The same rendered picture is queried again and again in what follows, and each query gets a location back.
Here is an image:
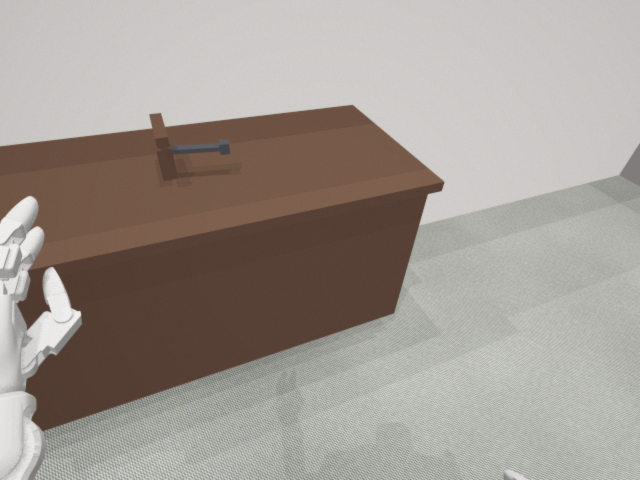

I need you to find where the counter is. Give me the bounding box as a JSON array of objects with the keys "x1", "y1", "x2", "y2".
[{"x1": 0, "y1": 105, "x2": 444, "y2": 431}]

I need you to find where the tap lever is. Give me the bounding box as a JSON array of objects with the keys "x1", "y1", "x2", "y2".
[{"x1": 171, "y1": 139, "x2": 230, "y2": 155}]

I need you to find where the left robot forearm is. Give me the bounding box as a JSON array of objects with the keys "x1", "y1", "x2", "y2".
[{"x1": 0, "y1": 391, "x2": 46, "y2": 480}]

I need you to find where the left robot hand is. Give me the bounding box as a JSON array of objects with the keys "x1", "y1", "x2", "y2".
[{"x1": 0, "y1": 196, "x2": 82, "y2": 394}]

